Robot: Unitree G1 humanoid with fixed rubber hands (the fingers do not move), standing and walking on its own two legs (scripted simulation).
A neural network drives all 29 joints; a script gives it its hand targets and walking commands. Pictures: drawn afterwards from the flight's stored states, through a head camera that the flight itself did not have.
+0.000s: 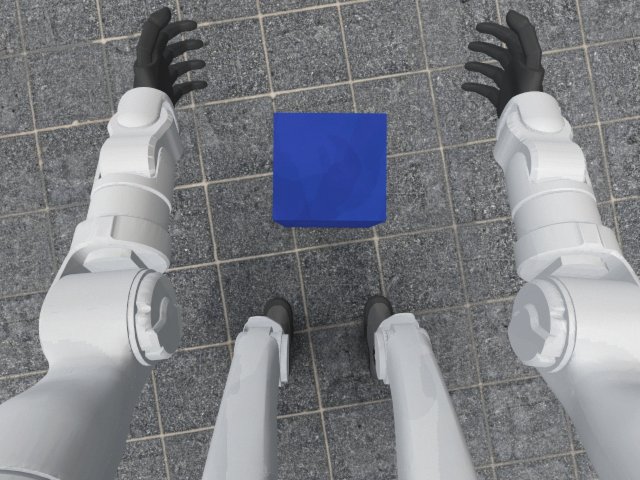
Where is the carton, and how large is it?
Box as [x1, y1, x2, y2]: [273, 113, 386, 227]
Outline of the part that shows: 274,113 273,220 284,226 369,227 385,220 386,113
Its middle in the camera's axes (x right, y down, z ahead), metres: +0.02 -0.14 +0.84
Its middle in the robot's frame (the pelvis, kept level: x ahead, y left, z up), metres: +0.50 -0.01 -0.52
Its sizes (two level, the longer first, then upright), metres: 0.210 0.200 0.250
